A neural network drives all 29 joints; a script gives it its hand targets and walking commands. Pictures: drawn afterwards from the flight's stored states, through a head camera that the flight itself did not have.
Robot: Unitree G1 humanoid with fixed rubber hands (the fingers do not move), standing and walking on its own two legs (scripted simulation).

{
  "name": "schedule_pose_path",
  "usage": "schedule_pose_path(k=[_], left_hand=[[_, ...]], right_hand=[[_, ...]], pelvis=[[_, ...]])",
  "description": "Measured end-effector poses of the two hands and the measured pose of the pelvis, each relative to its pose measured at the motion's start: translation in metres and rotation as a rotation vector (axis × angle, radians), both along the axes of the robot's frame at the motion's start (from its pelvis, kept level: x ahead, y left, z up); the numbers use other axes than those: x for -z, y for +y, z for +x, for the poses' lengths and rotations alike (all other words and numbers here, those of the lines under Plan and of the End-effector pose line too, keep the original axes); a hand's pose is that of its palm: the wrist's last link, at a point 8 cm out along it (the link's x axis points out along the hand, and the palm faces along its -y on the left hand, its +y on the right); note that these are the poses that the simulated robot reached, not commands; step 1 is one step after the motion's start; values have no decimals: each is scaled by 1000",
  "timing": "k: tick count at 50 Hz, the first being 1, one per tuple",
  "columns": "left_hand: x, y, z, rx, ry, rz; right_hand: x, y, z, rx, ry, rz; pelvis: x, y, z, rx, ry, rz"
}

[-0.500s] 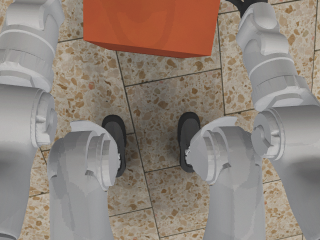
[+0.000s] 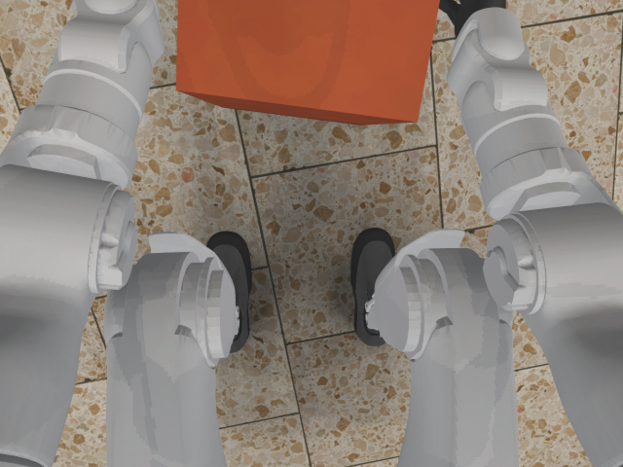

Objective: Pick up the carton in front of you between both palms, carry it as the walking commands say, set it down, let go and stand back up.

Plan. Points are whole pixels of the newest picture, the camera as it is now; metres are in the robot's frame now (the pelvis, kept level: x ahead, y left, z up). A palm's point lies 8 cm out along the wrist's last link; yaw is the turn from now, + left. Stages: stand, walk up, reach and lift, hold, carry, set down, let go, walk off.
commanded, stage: reach and lift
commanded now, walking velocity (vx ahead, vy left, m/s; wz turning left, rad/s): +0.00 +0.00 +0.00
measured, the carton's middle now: (305, 19) +0.54 +0.01 -0.25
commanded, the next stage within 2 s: none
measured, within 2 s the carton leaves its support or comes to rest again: leaves its support in 0.36 s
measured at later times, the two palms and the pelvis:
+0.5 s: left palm out of the picture +0.54 +0.16 -0.13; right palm out of the picture +0.54 -0.14 -0.12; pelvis +0.00 +0.00 -0.01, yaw +1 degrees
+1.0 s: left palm out of the picture +0.49 +0.17 +0.06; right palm out of the picture +0.50 -0.13 +0.06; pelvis +0.00 -0.01 +0.12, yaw +3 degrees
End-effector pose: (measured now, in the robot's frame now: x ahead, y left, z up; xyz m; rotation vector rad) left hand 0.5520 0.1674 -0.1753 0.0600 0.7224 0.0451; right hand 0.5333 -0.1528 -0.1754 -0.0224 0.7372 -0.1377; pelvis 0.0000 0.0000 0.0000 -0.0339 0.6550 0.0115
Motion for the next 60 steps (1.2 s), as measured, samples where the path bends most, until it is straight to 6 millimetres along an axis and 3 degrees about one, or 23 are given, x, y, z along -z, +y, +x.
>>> schedule_pose_path(k=[2,16,21,27,32,36,46,60], left_hand=[[1,-8,0,0,-3,-4],[-1,-7,6,8,20,-1],[-11,-9,-1,-25,-2,2],[-74,-2,-15,-69,-49,-29],[-134,5,-34,-107,-51,-36],[-168,5,-46,-110,-30,-35],[-221,3,-57,-115,-43,-36],[-300,4,-80,-137,-49,-57]], right_hand=[[0,8,2,-10,-1,5],[-3,8,12,2,18,1],[-23,11,15,27,-5,-19],[-78,18,1,39,-54,18],[-129,25,-15,28,-57,41],[-162,25,-26,25,-36,37],[-220,23,-33,16,-51,32],[-302,24,-52,10,-58,34]], pelvis=[[0,0,-1,1,-5,2],[15,1,-4,2,-37,2],[16,0,-1,-1,-24,7],[-1,-6,3,-21,22,13],[-30,-9,2,-31,56,15],[-55,-11,-1,-41,74,10],[-102,-11,-2,-40,99,12],[-169,-6,23,-47,46,12]])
